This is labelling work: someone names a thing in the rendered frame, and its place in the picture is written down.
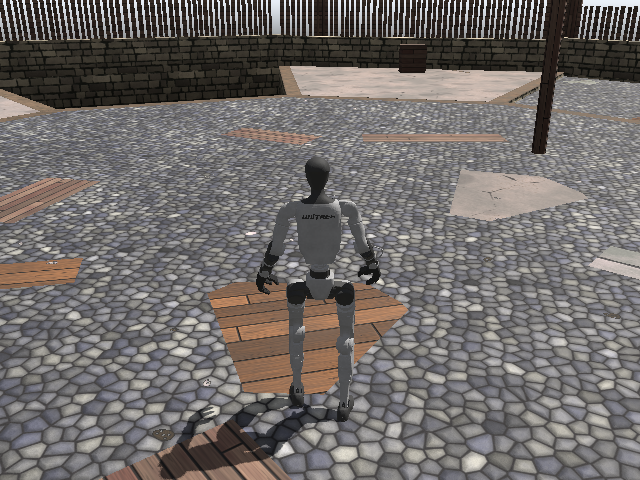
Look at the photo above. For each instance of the right robot hand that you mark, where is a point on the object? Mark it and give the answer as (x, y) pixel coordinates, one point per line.
(376, 274)

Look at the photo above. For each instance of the right robot foot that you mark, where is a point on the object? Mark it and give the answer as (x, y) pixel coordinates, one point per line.
(343, 413)

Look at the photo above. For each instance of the robot right thigh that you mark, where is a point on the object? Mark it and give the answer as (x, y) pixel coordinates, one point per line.
(344, 294)

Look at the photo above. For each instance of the right robot upper arm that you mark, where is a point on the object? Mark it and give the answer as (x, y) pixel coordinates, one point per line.
(349, 209)

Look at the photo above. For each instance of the left robot hand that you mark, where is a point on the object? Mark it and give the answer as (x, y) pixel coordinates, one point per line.
(261, 280)

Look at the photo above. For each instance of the left robot forearm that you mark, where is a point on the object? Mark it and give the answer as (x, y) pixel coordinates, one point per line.
(268, 263)

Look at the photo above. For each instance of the left robot upper arm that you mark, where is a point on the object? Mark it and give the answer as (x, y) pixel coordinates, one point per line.
(287, 211)

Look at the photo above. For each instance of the right robot forearm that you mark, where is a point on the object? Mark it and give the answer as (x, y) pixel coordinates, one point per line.
(370, 257)

